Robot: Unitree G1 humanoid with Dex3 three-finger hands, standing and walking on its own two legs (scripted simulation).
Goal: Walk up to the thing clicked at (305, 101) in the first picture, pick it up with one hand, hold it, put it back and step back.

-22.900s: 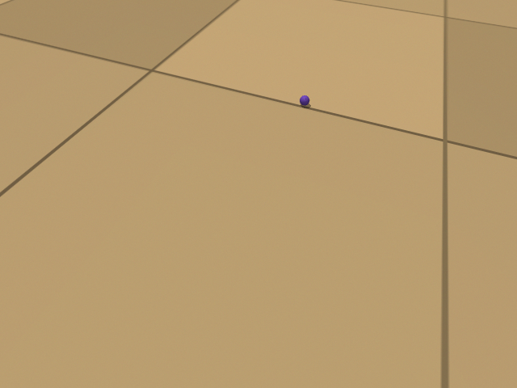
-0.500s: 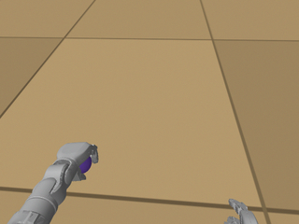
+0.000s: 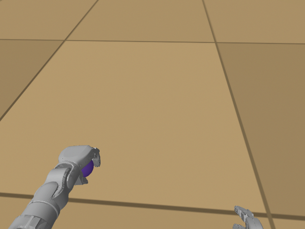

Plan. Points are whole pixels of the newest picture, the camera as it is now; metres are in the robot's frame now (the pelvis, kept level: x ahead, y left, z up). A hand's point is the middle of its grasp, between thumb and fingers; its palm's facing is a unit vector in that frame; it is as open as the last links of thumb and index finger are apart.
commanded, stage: crouch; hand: left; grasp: from above
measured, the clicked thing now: (82, 166) +0.31 +0.22 -0.05
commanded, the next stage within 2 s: lower in 1.96 s
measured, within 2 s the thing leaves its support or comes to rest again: neither
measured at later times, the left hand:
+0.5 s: hand (94, 182) +0.32 +0.23 -0.20, palm faces -0.43 +0.03 -0.90, open 7.6 cm
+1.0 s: hand (106, 192) +0.37 +0.24 -0.45, palm faces -0.47 -0.01 -0.88, open 7.6 cm
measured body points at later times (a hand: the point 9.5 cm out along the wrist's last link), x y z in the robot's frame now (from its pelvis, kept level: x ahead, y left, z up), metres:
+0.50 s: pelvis -0.03 +0.00 -0.09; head +0.08 +0.02 +0.35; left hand +0.34 +0.23 -0.15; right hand +0.05 -0.29 -0.21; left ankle +0.01 +0.13 -0.74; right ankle +0.02 -0.13 -0.74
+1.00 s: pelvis -0.06 +0.01 -0.29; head +0.15 +0.04 +0.11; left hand +0.39 +0.24 -0.40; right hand +0.00 -0.26 -0.41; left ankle +0.01 +0.13 -0.74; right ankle +0.02 -0.13 -0.74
